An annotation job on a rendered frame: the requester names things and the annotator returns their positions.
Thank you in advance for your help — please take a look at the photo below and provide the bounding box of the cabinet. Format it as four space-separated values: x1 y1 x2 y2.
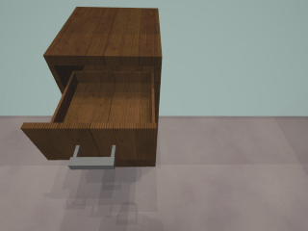
43 7 163 167

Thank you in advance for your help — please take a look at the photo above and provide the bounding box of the handle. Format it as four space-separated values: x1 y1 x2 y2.
68 145 116 170

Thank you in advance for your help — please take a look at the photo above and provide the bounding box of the drawer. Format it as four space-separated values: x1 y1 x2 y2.
20 70 157 161

